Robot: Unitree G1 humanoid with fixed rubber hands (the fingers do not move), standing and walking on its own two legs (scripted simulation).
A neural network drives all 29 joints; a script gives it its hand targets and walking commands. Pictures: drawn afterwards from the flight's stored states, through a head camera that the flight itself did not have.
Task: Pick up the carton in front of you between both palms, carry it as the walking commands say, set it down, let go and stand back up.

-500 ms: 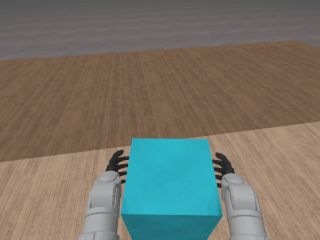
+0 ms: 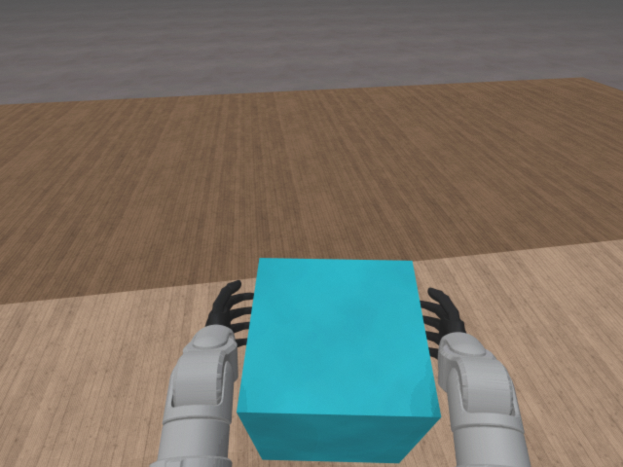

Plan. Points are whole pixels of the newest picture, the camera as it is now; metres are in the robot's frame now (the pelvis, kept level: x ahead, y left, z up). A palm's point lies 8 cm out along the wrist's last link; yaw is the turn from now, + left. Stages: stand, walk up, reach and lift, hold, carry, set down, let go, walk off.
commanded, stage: carry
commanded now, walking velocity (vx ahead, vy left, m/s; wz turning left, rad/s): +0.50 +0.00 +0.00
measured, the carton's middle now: (332, 366) +0.29 -0.01 -0.02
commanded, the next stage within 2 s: none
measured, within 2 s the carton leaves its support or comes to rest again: neither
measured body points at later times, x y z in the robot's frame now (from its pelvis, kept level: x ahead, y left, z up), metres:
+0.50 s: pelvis +0.21 +0.02 +0.00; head +0.21 +0.03 +0.45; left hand +0.48 +0.18 +0.08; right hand +0.49 -0.12 +0.08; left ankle +0.28 +0.13 -0.72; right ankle +0.09 -0.09 -0.74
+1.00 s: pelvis +0.53 +0.03 -0.01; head +0.54 +0.04 +0.44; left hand +0.82 +0.18 +0.07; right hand +0.81 -0.12 +0.07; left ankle +0.35 +0.12 -0.74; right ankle +0.67 -0.06 -0.73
